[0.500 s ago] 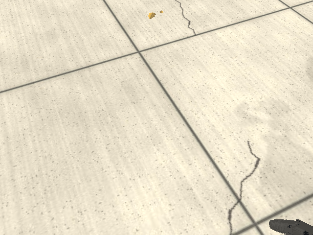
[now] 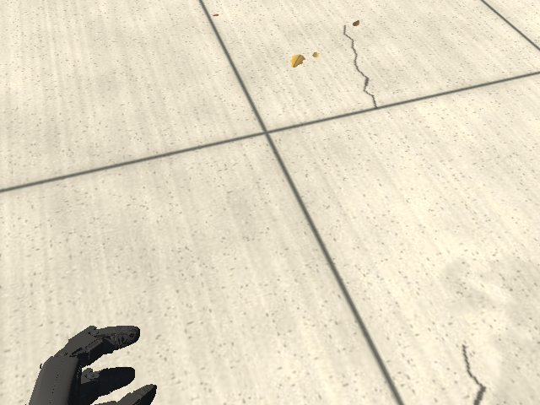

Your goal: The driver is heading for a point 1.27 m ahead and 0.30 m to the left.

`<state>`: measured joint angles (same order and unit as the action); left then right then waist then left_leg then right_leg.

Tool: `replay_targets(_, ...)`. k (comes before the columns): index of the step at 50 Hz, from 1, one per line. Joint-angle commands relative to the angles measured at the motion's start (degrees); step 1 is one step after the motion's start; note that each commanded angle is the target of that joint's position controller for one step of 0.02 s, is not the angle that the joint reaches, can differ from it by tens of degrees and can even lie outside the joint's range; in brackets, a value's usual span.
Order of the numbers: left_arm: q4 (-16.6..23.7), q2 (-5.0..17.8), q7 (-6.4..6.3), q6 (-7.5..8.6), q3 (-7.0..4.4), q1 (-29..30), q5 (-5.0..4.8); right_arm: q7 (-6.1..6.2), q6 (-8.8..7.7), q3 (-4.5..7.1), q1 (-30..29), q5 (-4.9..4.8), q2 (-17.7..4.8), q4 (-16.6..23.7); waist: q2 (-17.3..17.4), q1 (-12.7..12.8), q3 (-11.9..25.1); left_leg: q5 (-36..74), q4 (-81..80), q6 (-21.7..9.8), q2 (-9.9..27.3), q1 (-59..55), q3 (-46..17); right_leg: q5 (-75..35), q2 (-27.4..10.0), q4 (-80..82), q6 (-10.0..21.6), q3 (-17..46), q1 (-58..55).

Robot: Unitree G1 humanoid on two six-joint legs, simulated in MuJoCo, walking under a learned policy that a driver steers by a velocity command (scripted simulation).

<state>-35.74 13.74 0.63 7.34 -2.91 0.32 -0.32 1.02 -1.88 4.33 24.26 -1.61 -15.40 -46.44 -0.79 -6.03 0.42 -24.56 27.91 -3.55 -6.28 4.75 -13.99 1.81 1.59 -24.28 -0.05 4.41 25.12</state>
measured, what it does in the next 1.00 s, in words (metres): walks ahead, turning left: left foot, then right foot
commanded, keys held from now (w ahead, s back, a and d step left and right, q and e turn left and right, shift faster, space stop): w+q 0.66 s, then w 0.12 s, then no key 0.22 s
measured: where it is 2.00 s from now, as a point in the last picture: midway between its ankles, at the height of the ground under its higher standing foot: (166, 368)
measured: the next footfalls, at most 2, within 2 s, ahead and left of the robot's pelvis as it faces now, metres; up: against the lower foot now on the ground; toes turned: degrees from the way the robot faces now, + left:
left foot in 0.50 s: +0.37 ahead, +0.20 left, +0.00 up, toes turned +21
right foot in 0.96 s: +0.71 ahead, +0.13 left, +0.00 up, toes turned +29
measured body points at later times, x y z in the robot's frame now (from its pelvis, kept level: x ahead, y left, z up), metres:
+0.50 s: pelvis +0.25 +0.05 -0.01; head +0.28 +0.07 +0.44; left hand +0.17 +0.35 -0.13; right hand +0.55 -0.10 -0.08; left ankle +0.33 +0.18 -0.73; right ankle +0.11 -0.13 -0.72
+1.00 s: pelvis +0.50 +0.14 -0.01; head +0.53 +0.15 +0.44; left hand +0.58 +0.45 -0.08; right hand +0.69 -0.09 -0.12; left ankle +0.34 +0.18 -0.72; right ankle +0.67 +0.11 -0.73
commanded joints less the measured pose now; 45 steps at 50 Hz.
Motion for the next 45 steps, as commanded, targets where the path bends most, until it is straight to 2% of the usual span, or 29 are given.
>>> replay_targets(1,0.1,15.3,-1.18,0.4,-5.29,-20.1,1.67,0.15,-1.47,-0.1,-0.4,0.12,-1.6,6.9,-7.9,11.0,18.0,5.5,29.7,0.6,0.7,28.2,1.9,6.9,-20.5,0.2,12.6,24.7,-45.9)
replay_targets(2,-1.3,13.6,-0.67,-0.19,-5.01,-21.8,0.52,0.1,-1.72,-0.23,2.4,-0.56,-4.3,7.6,-17.6,9.9,18.6,-10.6,40.2,1.6,3.0,38.8,3.9,17.6,-27.1,4.3,16.7,40.6,-47.1)
replay_targets(3,-0.6,9.0,-0.8,-0.46,-3.82,-18.9,0.11,0.04,-1.4,0.84,-0.6,-0.76,-8.2,6.9,-10.2,10.5,10.6,-5.7,45.0,2.3,6.2,42.2,3.4,22.2,-24.7,5.8,14.9,35.0,-40.5)
replay_targets(4,-0.4,7.0,-0.9,-0.89,-3.12,-16.3,0.27,-0.07,-0.99,1.09,-5.1,-0.08,-8.8,7.5,-5.3,10.4,4.9,-0.9,45.4,2.7,8.0,41.6,5.5,18.5,-21.7,6.8,12.7,25.9,-33.2)
replay_targets(5,-0.8,6.2,-0.77,-1.17,-2.7,-14.0,0.57,-0.23,-0.87,1.18,-7.5,0.53,-8.0,8.4,-3.2,9.2,1.5,2.2,43.6,2.8,9.4,40.3,6.4,13.6,-19.2,8.6,11.6,20.5,-27.0)
replay_targets(6,-1.2,5.4,-0.7,-1.15,-2.3,-12.6,0.83,-0.52,-0.63,1.37,-8.3,0.64,-7.3,9.0,-4.1,7.9,-0.2,4.2,41.7,2.9,11.0,38.7,6.5,9.4,-17.6,10.1,11.1,16.3,-22.8)
replay_targets(7,-1.6,5.1,-0.6,-1.05,-2.19,-11.8,0.92,-0.84,-0.28,1.24,-8.0,0.29,-6.2,9.2,-4.9,7.0,-1.0,5.2,40.5,2.9,11.8,36.7,7.0,7.0,-16.3,11.8,10.6,12.6,-19.6)
replay_targets(9,-2.8,6.2,-0.44,-0.53,-2.58,-11.7,0.57,-1.2,0.27,0.75,-8.9,0.22,-4.2,10.2,-5.2,6.4,-1.3,7.5,38.1,3.6,12.5,36.4,8.1,2.4,-16.0,14.1,11.4,7.8,-17.4)
replay_targets(12,-4.5,8.7,-0.66,-0.39,-3.32,-12.2,0.66,-1.59,0.4,0.31,-12.0,0.57,-3.7,11.4,-3.3,6.5,-1.3,14.5,31.2,4.6,13.2,37.6,8.4,-3.7,-16.3,15.3,11.8,1.7,-18.2)
replay_targets(16,-6.3,10.7,-1.01,-1.04,-3.66,-13.6,0.17,-2.93,-0.27,-0.41,-18.7,0.44,-3.0,12.8,-2.3,8.9,-2.3,25.5,17.9,3.8,12.3,34.0,11.5,-6.0,-14.8,15.0,9.6,-6.2,-19.4)
replay_targets(20,-8.2,13.1,-1.01,-2.02,-4.28,-16.8,-0.96,-4.01,-0.16,-0.4,-24.4,0.19,-3.7,15.7,-2.6,10.3,-4.0,22.4,10.9,1.6,11.0,33.2,14.2,-7.8,-17.0,13.2,8.1,-9.1,-25.2)
replay_targets(21,-8.5,13.7,-1.04,-2.39,-4.47,-17.1,-1.24,-4.21,-0.07,-0.18,-24.7,0.27,-4.2,16.3,-2.9,10.0,-4.0,19.5,9.8,0.7,10.3,32.4,15.3,-11.8,-17.6,11.5,7.5,-9.9,-26.9)
replay_targets(23,-8.6,15.6,-1.37,-3.12,-4.96,-16.9,-1.67,-4.28,0.31,0.93,-21.5,0.68,-6.3,16.4,-4.7,7.2,-1.0,13.4,8.4,-1.7,6.4,25.0,18.9,-30.9,-17.4,3.1,6.1,-12.7,-28.6)
replay_targets(24,-8.5,15.8,-1.6,-3.59,-4.93,-16.4,-1.88,-4.12,0.51,2.2,-14.5,0.66,-8.2,14.8,-4.2,2.9,2.8,14.7,5.2,-3.5,3.7,15.3,20.5,-37.8,-16.0,-6.6,4.9,-14.8,-27.0)
replay_targets(25,-8.3,14.1,-1.91,-3.6,-4.18,-17.4,-1.4,-3.32,0.85,4.17,-4.3,0.42,-11.8,12.1,-2.2,-1.6,8.0,17.6,3.6,-5.8,2.8,-1.0,18.3,-33.5,-13.8,-20.2,2.8,-16.1,-18.3)
replay_targets(26,-5.3,7.8,-1.48,-2.86,-1.88,-21.3,1.38,-2.25,0.91,5.66,-0.1,0.1,-19.0,11.6,12.3,0.6,13.7,17.3,3.3,-14.0,18.4,-23.2,-7.8,8.2,-7.3,-42.6,-0.9,-15.7,6.4)
replay_targets(27,-3.6,7.3,-0.77,-0.76,-0.82,-19.7,1.0,-2.56,0.05,4.78,0.4,0.01,-18.4,13.5,14.2,0.5,23.9,6.8,-7.8,-21.5,26.3,-30.5,-34.3,33.1,0.3,-54.3,-1.7,-2.7,18.1)
replay_targets(28,-2.5,11.9,-0.13,0.38,-2.1,-13.2,-1.5,-2.93,-0.58,3.46,-0.2,0.67,-14.1,12.9,7.9,-1.8,18.2,5.6,-10.1,-17.7,24.5,-27.0,-27.6,28.3,-3.1,-56.0,-0.6,1.2,23.8)
replay_targets(29,-1.6,11.3,-0.13,0.95,-1.68,-10.9,-1.86,-2.86,-0.98,2.86,-2.8,0.66,-12.2,12.6,6.2,-0.2,11.2,8.6,-10.3,-15.7,22.3,-18.9,-20.0,23.3,-5.2,-52.2,0.2,0.2,24.1)
replay_targets(30,-2.2,10.9,-0.64,0.99,-1.64,-10.9,-0.51,-2.7,-1.06,2.24,-6.9,0.66,-10.6,13.1,2.2,2.6,6.8,14.2,-10.6,-13.9,20.0,-9.9,-14.2,19.7,-7.3,-47.3,0.0,0.1,20.7)
replay_targets(31,-2.5,11.5,-0.94,0.49,-2.1,-11.7,0.53,-2.53,-1.11,1.65,-10.0,1.12,-9.1,13.8,2.9,5.0,4.6,20.1,-11.6,-13.1,18.1,-2.8,-10.1,17.4,-8.7,-43.4,-0.5,0.2,16.1)
replay_targets(32,-2.6,11.4,-0.86,-0.22,-2.23,-12.5,0.79,-2.36,-1.13,1.43,-11.6,1.58,-8.7,14.4,4.2,6.5,3.8,22.8,-13.0,-13.1,16.9,1.7,-8.6,16.1,-9.0,-41.8,-0.9,0.2,12.9)
replay_targets(35,-3.2,9.1,-0.88,-1.65,-1.62,-12.8,1.22,-1.54,-1.73,1.39,-11.4,1.46,-8.8,13.1,3.8,7.4,2.8,30.3,-14.8,-13.5,15.4,7.3,-3.2,11.5,-8.4,-35.5,-3.2,-1.5,10.9)
replay_targets(39,-1.8,6.2,-0.31,-1.56,-0.17,-4.8,1.02,-0.71,-1.8,1.26,-8.0,1.04,-9.1,10.2,4.7,4.1,0.5,28.3,-15.0,-10.1,12.4,9.0,2.9,-4.3,-6.8,-18.6,-3.7,-2.4,8.4)
replay_targets(42,-0.6,6.3,0.55,-0.92,-0.01,0.2,0.79,-0.46,-1.45,1.25,-4.9,1.02,-9.7,7.9,5.2,1.9,-1.1,32.5,-12.6,-8.5,12.7,8.3,3.2,-10.6,-3.9,-10.1,-2.7,-3.3,4.5)
replay_targets(45,-0.3,7.9,1.36,-0.41,-0.68,0.2,1.09,-0.18,-0.79,1.05,-3.5,1.07,-9.2,6.4,6.0,2.2,-0.1,36.7,-6.8,-7.0,14.7,2.0,0.6,-7.8,-2.6,-5.6,-0.2,-2.4,4.0)
Velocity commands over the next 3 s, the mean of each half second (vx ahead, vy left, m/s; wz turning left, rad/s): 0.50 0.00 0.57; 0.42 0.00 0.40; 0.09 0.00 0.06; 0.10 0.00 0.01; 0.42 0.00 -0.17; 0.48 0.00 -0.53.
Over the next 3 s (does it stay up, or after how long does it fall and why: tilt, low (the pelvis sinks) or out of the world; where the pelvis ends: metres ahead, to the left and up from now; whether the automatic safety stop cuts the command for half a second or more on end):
stays up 1.07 0.40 -0.02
